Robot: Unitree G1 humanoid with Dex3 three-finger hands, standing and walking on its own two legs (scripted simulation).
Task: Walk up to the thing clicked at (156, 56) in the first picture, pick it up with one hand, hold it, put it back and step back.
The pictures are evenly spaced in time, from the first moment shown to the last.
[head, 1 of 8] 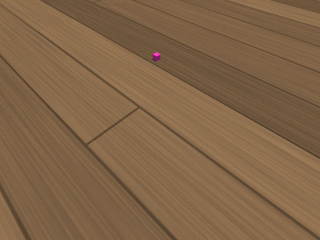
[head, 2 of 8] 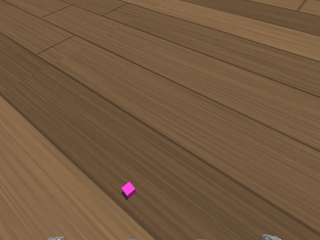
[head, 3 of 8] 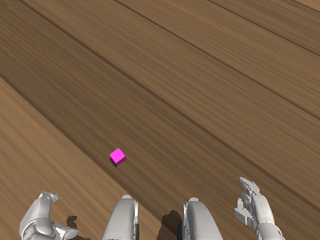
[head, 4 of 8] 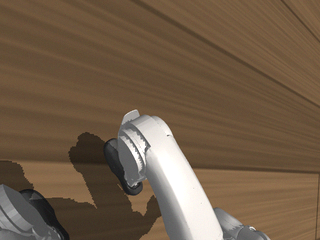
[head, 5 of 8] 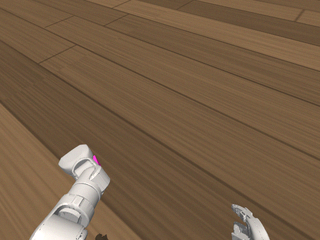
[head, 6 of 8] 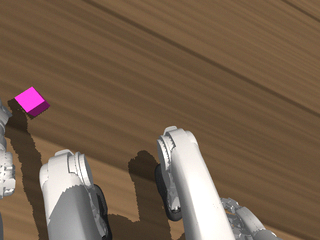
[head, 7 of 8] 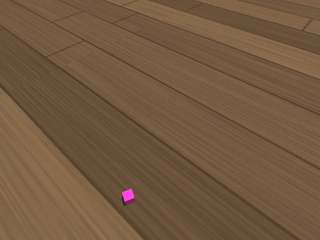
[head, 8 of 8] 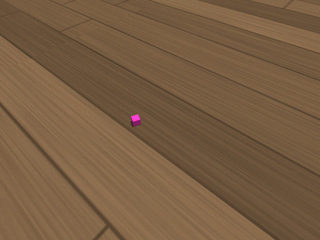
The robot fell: no
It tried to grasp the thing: yes
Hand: left
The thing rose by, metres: 0.66
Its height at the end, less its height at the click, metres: +0.00
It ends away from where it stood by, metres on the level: 0.00
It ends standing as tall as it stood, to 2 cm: yes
